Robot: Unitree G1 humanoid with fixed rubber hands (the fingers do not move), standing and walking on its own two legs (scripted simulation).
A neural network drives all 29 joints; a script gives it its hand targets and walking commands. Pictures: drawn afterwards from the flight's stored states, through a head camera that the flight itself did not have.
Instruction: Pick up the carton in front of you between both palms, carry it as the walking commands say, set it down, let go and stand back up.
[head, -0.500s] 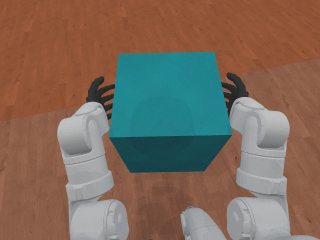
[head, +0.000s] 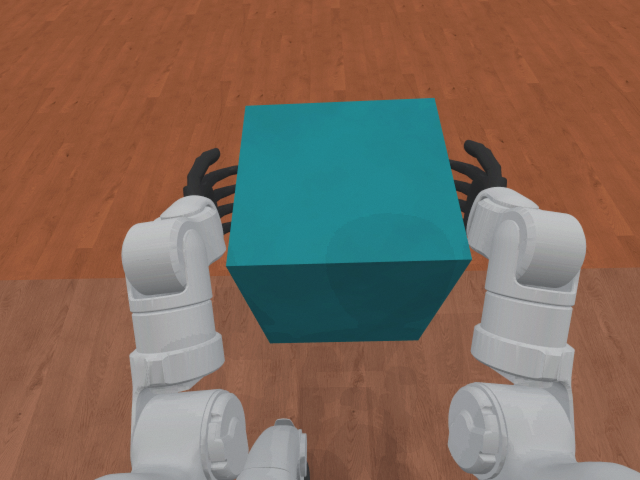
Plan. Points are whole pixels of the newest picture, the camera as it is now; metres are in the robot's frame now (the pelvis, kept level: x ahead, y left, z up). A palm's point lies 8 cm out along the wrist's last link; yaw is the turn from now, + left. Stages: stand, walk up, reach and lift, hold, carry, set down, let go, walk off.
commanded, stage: carry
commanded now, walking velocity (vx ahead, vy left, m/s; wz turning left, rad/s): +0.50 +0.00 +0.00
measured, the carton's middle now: (341, 236) +0.39 +0.03 +0.08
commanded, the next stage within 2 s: none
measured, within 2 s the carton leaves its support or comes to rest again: neither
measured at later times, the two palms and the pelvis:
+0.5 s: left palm (277, 32) +0.68 +0.13 +0.20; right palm (484, 34) +0.67 -0.17 +0.20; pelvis +0.32 +0.00 +0.02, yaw -1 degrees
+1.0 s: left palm out of the picture +0.98 +0.15 +0.21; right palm out of the picture +0.96 -0.15 +0.20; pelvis +0.61 +0.02 +0.06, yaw -1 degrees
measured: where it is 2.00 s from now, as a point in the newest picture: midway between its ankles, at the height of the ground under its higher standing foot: (355, 188)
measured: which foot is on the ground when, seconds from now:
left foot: up 0.00-0.08, down 0.10-0.52, up 0.54-0.88, down 0.90-1.00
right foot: down 0.00-0.14, up 0.16-0.48, down 0.50-0.90, up 0.92-1.00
